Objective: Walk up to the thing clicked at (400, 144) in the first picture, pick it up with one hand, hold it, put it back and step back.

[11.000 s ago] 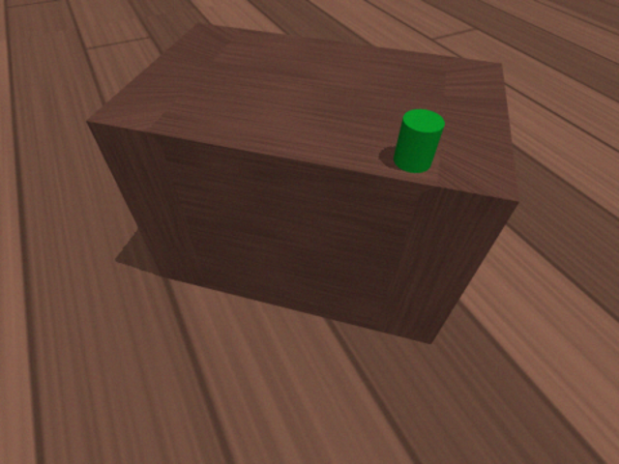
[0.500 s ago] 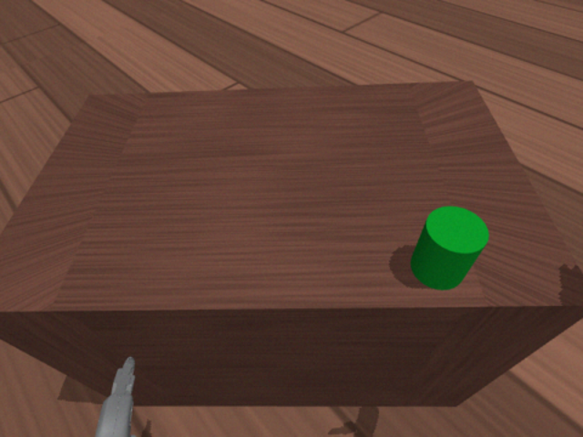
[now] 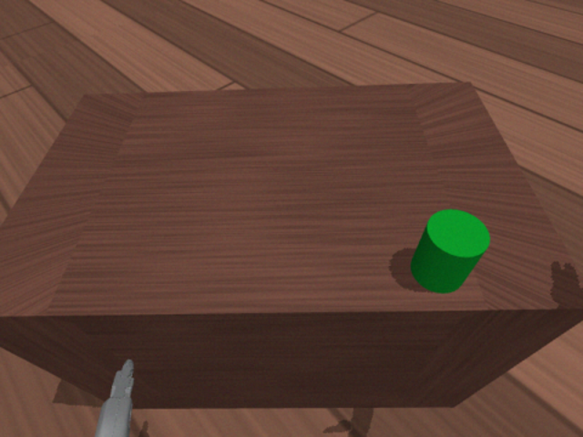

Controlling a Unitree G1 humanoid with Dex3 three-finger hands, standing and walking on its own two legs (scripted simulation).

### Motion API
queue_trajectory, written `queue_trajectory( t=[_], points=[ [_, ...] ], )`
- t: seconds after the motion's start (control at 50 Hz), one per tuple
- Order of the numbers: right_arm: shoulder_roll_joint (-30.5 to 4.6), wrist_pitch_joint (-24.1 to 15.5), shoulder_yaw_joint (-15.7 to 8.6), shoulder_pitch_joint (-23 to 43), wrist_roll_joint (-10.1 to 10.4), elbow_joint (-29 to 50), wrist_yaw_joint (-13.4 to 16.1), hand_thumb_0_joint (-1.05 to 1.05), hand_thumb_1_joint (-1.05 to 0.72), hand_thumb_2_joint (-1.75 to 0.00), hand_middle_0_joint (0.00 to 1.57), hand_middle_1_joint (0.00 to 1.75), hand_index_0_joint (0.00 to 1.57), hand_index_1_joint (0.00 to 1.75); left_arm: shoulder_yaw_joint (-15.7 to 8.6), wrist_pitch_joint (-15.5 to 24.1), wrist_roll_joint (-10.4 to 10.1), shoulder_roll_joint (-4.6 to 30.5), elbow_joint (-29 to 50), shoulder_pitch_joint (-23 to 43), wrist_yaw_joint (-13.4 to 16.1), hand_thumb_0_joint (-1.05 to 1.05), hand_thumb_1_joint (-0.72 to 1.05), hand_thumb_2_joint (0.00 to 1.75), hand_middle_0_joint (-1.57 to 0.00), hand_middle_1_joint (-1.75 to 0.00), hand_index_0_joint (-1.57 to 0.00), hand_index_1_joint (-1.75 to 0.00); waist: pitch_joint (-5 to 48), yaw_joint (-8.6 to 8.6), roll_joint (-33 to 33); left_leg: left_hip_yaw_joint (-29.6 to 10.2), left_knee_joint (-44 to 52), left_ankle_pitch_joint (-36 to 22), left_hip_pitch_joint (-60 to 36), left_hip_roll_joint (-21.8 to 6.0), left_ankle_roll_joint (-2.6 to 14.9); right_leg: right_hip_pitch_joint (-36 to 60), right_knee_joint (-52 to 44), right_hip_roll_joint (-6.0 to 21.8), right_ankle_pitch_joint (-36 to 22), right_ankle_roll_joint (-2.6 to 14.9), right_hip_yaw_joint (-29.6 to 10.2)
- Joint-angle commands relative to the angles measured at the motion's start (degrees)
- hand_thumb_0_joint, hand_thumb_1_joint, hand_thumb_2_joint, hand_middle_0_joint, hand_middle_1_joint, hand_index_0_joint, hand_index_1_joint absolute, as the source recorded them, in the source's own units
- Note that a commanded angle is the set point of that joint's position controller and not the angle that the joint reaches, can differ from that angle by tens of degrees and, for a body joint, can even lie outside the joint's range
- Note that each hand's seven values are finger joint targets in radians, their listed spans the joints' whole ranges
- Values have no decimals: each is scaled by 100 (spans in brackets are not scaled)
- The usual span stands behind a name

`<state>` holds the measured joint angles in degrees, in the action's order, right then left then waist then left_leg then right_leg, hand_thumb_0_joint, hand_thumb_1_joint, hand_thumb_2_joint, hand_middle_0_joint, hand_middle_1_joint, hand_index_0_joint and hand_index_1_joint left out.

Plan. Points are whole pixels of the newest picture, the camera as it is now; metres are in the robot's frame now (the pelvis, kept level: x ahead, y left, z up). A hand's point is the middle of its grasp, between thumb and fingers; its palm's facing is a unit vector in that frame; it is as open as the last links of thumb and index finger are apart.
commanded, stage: approach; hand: right
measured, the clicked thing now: (446, 252) +0.40 -0.22 +0.00
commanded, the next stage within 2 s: close in in 0.22 s
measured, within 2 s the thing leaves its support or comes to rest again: neither
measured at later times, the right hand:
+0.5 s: hand (496, 252) +0.39 -0.29 +0.01, palm faces +0.19 +0.98 +0.07, open 17.7 cm
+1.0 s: hand (465, 256) +0.38 -0.24 +0.01, palm faces +0.24 +0.97 +0.04, open 17.3 cm
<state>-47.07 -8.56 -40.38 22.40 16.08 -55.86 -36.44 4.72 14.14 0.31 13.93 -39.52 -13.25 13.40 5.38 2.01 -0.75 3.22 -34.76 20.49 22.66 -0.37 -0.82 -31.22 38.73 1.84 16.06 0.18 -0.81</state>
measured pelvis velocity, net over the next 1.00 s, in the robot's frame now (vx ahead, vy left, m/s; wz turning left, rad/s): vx -0.03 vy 0.00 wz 0.04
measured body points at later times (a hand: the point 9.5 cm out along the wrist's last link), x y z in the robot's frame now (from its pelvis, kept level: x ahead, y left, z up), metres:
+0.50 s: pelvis -0.02 +0.00 -0.04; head +0.06 -0.04 +0.40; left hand +0.12 +0.27 -0.08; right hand +0.38 -0.34 +0.00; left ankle -0.04 +0.13 -0.72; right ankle +0.03 -0.11 -0.72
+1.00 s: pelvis -0.03 +0.00 -0.04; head +0.04 -0.03 +0.40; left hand +0.11 +0.27 -0.08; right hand +0.36 -0.29 +0.01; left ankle -0.04 +0.13 -0.72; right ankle +0.03 -0.11 -0.72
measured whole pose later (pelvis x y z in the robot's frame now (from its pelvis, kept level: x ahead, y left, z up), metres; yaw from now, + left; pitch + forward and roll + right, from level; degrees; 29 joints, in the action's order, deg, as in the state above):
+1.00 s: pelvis -0.03 +0.00 -0.04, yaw +3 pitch +13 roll +2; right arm -21.1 -20.0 -25.6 24.5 9.5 -44.5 -7.5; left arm -2.8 4.1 0.8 12.2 -15.2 -21.1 2.1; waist 6.6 4.9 -1.6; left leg 1.1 -54.8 27.1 41.1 0.3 -0.7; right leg -47.7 55.7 3.1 21.6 0.1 0.6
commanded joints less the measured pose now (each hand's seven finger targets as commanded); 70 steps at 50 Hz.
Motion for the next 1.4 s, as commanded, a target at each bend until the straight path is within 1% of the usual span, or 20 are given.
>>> queue_trajectory(
  t=[0.0,0.16,0.32,0.44,0.46,0.5,0.52,0.56,0.62,0.68,0.74,0.8,0.84,1.08,1.18,1.22,1.28,1.3,1.34,1.38],
  points=[
    [-1514,-349,140,1470,201,825,11,0,58,-6,3,5,4,5,-463,332,2,983,751,230,106,0,-57,5,-5,-5,-5,-6,1323,156,667,-98,304,-1570,375,153,142,1553,-308,-88,-1447,128,-131],
    [-1108,-995,406,1943,107,870,473,0,61,-7,2,5,3,5,-552,277,67,894,931,-112,-126,0,-53,3,-5,-6,-6,-5,1182,298,781,-175,-94,-1093,984,122,124,1056,29,-93,-826,131,-71],
    [-1217,-1752,159,2620,-93,1250,1107,0,60,-5,2,5,3,5,-788,132,196,1083,2243,172,-369,0,-54,3,-6,-6,-7,-5,2456,247,1121,-218,-889,-1145,1503,192,147,935,898,-35,-1273,50,-117],
    [-131,-1684,564,2077,-322,804,1601,0,60,-6,2,5,3,5,-850,-170,260,858,2316,-561,-567,0,-55,5,-6,-6,-6,-5,2363,169,1217,-134,-1133,-1014,1732,296,212,748,1039,34,-1507,-39,-112],
    [-118,-1732,614,2486,-374,1325,1696,0,61,-6,2,5,3,5,-686,-183,251,706,2668,-229,-629,0,-55,5,-6,-6,-6,-5,2624,104,1410,-166,-1162,-1010,1705,287,234,782,1069,34,-1521,-52,-98],
    [-498,-1781,458,2731,-477,1866,1924,0,58,-6,2,5,3,5,-1046,-237,234,980,2775,-264,-619,0,-56,5,-6,-5,-6,-5,2964,59,1681,-165,-1173,-1050,1589,293,253,1050,1078,52,-1570,-71,-76],
    [-209,-1667,562,2118,-505,1273,1989,0,57,-7,2,5,3,5,-1327,-310,247,1241,2576,-519,-617,0,-55,5,-6,-6,-6,-5,2579,175,1302,-140,-1155,-1014,1629,301,230,820,1048,48,-1331,-38,-65],
    [533,-1612,905,2043,-438,1476,2089,0,56,-7,2,5,3,5,-971,-370,191,855,2853,-302,-754,0,-55,5,-6,-6,-6,-5,2161,189,939,-146,-1121,-871,1589,299,214,374,931,23,-852,2,-63],
    [242,-1629,770,2234,-492,1804,2333,0,56,-7,2,6,3,6,-1360,-450,159,1168,2924,-345,-737,0,-56,5,-6,-5,-6,-5,2323,227,980,-114,-1124,-859,1601,309,213,611,904,52,-853,-1,-81],
    [1071,-1569,1182,1985,-476,1573,2435,0,53,-8,2,6,3,6,-894,-515,90,580,3006,-512,-849,0,-55,4,-6,-6,-6,-5,1823,308,490,-140,-1090,-657,1694,293,176,241,855,49,-418,47,-61],
    [713,-1566,1068,2179,-538,1966,2593,0,51,-8,3,5,3,5,-1326,-588,74,1020,3246,-708,-849,0,-54,4,-5,-5,-6,-5,2007,348,543,-220,-1067,-726,1553,233,142,383,868,16,-428,65,-18],
    [1116,-1571,1261,2213,-519,2118,2668,0,49,-8,2,5,3,5,-1083,-603,37,623,3242,-789,-956,0,-53,3,-5,-6,-6,-5,1790,342,604,-280,-1103,-710,1782,193,136,275,955,12,-398,73,20],
    [1028,-1566,1221,2103,-581,2058,2762,0,49,-8,3,5,3,5,-1364,-646,53,880,3058,-900,-960,0,-54,4,-5,-6,-6,-5,1784,334,626,-260,-1161,-596,1892,193,160,278,938,14,-306,62,15],
    [1465,-1495,1433,1756,-662,2686,3247,0,49,-6,8,6,9,6,-1335,-818,5,804,3562,-856,-1067,0,-60,9,-5,-4,-3,-6,2201,152,439,-233,-1068,-759,1309,195,129,435,870,-6,-440,61,21],
    [1564,-1529,1532,1976,-725,2318,3272,0,47,-8,37,21,37,21,-1202,-862,0,590,3263,-576,-1098,0,-56,5,-5,-5,-5,-5,1419,257,446,-371,-1033,-449,1709,126,115,10,880,12,-99,82,60],
    [1111,-1655,1306,2588,-736,2788,3283,0,45,-11,42,25,42,25,-1242,-816,11,722,3695,-413,-1075,0,-56,5,-5,-5,-5,-5,1950,354,391,-447,-989,-474,1515,108,92,141,956,30,-94,99,34],
    [1597,-1576,1572,2222,-730,1959,3203,0,41,-17,51,33,51,33,-1235,-839,10,721,3569,-827,-1090,0,-55,5,-5,-5,-5,-5,1812,487,272,-402,-1015,-616,1585,142,78,183,996,26,-179,104,26],
    [1601,-1595,1615,2311,-733,1994,3165,0,39,-19,54,35,54,35,-1050,-832,6,551,3598,-815,-1118,0,-55,5,-5,-5,-5,-5,1769,472,367,-396,-1025,-597,1634,144,84,169,985,11,-171,101,34],
    [915,-1668,1310,2770,-808,2300,3214,0,37,-21,65,42,65,42,-1400,-823,1,915,3840,-726,-1059,0,-55,5,-5,-5,-5,-5,2268,465,571,-372,-1049,-637,1551,152,102,506,964,18,-263,74,17],
    [1155,-1609,1406,2791,-790,2121,3215,0,32,-26,71,47,71,47,-1339,-861,28,805,3542,-1061,-1106,0,-55,5,-5,-5,-5,-5,1793,450,662,-403,-1011,-469,1708,138,118,282,939,0,-91,67,39]
  ],
)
